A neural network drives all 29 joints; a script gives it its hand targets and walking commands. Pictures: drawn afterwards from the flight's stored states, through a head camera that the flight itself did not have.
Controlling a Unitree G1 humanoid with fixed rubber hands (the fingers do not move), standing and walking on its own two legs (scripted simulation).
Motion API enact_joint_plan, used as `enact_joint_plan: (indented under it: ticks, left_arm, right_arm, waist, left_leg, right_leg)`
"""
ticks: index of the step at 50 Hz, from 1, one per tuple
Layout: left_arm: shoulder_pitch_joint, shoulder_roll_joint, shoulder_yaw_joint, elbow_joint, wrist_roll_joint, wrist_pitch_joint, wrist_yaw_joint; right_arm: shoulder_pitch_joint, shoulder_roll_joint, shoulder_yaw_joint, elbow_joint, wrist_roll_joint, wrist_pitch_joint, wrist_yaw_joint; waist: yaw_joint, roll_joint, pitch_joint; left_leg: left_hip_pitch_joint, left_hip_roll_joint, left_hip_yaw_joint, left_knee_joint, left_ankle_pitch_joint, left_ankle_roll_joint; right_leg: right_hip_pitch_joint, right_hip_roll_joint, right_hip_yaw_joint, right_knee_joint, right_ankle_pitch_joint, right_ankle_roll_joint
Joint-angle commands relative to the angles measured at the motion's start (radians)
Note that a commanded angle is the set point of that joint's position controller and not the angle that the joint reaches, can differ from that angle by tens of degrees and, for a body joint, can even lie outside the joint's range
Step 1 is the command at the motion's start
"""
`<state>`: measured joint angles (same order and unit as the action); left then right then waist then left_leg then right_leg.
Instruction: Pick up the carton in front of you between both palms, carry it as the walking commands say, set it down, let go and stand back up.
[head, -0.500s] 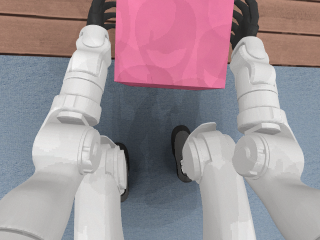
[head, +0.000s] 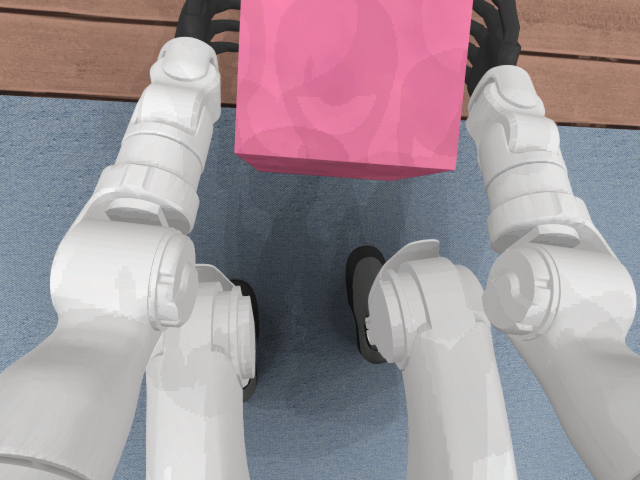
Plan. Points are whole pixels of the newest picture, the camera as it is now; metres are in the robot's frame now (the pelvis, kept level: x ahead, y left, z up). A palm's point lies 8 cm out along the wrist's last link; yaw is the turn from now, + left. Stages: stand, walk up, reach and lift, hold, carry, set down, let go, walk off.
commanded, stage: set down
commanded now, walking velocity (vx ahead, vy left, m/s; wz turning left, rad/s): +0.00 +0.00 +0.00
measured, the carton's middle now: (339, 89) +0.50 -0.06 -0.23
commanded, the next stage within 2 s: let go in 1.86 s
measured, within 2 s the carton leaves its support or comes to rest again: rests again in 0.52 s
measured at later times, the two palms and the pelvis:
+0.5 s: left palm (203, 47) +0.54 +0.09 -0.17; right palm (492, 77) +0.50 -0.22 -0.15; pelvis +0.00 +0.00 +0.00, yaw -1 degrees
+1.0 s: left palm (141, 12) +0.55 +0.13 -0.12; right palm (523, 86) +0.48 -0.24 -0.12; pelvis +0.00 -0.01 +0.02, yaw +0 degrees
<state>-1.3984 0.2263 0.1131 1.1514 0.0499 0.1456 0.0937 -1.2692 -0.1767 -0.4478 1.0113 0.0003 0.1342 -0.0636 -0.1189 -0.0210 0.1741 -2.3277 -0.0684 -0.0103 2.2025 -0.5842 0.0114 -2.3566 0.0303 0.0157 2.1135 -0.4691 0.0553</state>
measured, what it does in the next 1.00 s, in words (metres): stands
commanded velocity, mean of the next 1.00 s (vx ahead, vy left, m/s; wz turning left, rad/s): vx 0.00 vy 0.00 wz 0.00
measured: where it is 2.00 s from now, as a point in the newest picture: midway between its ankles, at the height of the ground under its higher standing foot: (306, 342)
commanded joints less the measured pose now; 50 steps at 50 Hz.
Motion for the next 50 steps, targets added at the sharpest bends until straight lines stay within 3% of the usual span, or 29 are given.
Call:
enact_joint_plan:
  ticks: [1,15,21,24,27,29,31,35,38,42,47,50]
  left_arm:
    - [-0.437,-0.720,-0.165,-0.112,-0.021,-0.052,-0.194]
    - [-0.331,-0.589,-0.070,-0.036,0.069,-0.031,-0.206]
    - [-0.284,-0.446,-0.035,-0.021,0.106,-0.041,-0.190]
    - [-0.235,-0.204,-0.005,-0.014,0.096,-0.064,-0.143]
    - [-0.185,0.201,0.006,-0.054,0.040,-0.109,-0.025]
    - [-0.230,0.213,-0.057,-0.043,-0.055,-0.129,-0.005]
    - [-0.263,0.206,-0.115,-0.064,-0.139,-0.144,-0.011]
    - [-0.309,0.191,-0.203,-0.142,-0.242,-0.152,-0.034]
    - [-0.282,0.216,-0.210,-0.157,-0.271,-0.143,-0.038]
    - [-0.208,0.263,-0.172,-0.166,-0.252,-0.126,-0.025]
    - [-0.170,0.291,-0.101,-0.311,-0.204,-0.086,-0.002]
    - [-0.135,0.280,-0.056,-0.315,-0.176,-0.053,-0.004]
  right_arm:
    - [-0.449,0.827,0.260,-0.032,0.037,0.006,0.225]
    - [-0.390,0.690,0.176,0.045,-0.024,0.001,0.233]
    - [-0.328,0.572,0.128,0.075,-0.032,-0.017,0.212]
    - [-0.231,0.342,0.077,0.108,-0.020,-0.052,0.153]
    - [-0.107,-0.093,0.034,0.087,0.053,-0.126,0.024]
    - [-0.130,-0.150,0.092,0.102,0.137,-0.164,-0.015]
    - [-0.146,-0.177,0.134,0.117,0.189,-0.190,-0.026]
    - [-0.173,-0.198,0.197,0.075,0.243,-0.212,-0.026]
    - [-0.152,-0.219,0.210,0.028,0.258,-0.211,-0.034]
    - [-0.085,-0.239,0.208,-0.069,0.261,-0.192,-0.050]
    - [-0.010,-0.225,0.210,-0.279,0.245,-0.138,-0.078]
    - [0.021,-0.180,0.200,-0.322,0.215,-0.095,-0.085]
  waist:
    - [0.048,0.139,-0.872]
    - [0.077,0.096,-0.696]
    - [0.094,0.088,-0.657]
    - [0.091,0.085,-0.683]
    - [0.075,0.105,-0.751]
    - [0.037,0.125,-0.796]
    - [0.002,0.149,-0.828]
    - [-0.051,0.181,-0.881]
    - [-0.065,0.177,-0.957]
    - [-0.052,0.162,-1.114]
    - [-0.040,0.140,-1.343]
    - [-0.033,0.120,-1.253]
  left_leg:
    - [0.428,-0.052,-0.001,-0.236,0.169,0.026]
    - [0.367,-0.037,-0.020,-0.237,0.142,0.040]
    - [0.380,-0.023,-0.021,-0.234,0.137,0.026]
    - [0.421,-0.005,-0.016,-0.224,0.153,0.007]
    - [0.484,0.020,-0.022,-0.222,0.183,-0.010]
    - [0.503,0.030,-0.039,-0.206,0.224,-0.015]
    - [0.518,0.042,-0.059,-0.192,0.254,-0.019]
    - [0.553,0.054,-0.072,-0.172,0.286,-0.028]
    - [0.587,0.055,-0.060,-0.166,0.286,-0.029]
    - [0.653,0.044,-0.023,-0.181,0.266,-0.024]
    - [0.748,0.007,0.033,-0.247,0.223,-0.009]
    - [0.684,-0.004,0.046,-0.300,0.152,-0.003]
  right_leg:
    - [0.468,0.077,-0.070,-0.095,0.166,-0.019]
    - [0.399,0.076,-0.052,-0.093,0.116,-0.025]
    - [0.411,0.066,-0.047,-0.088,0.107,-0.011]
    - [0.457,0.047,-0.050,-0.080,0.130,0.011]
    - [0.502,0.018,-0.048,-0.084,0.174,0.028]
    - [0.513,0.002,-0.042,-0.077,0.230,0.022]
    - [0.505,-0.013,-0.042,-0.065,0.277,0.010]
    - [0.499,-0.032,-0.045,-0.065,0.317,-0.011]
    - [0.561,-0.036,-0.051,-0.071,0.330,-0.015]
    - [0.694,-0.027,-0.066,-0.095,0.340,-0.011]
    - [0.867,0.005,-0.103,-0.173,0.331,-0.008]
    - [0.843,0.014,-0.106,-0.233,0.269,-0.004]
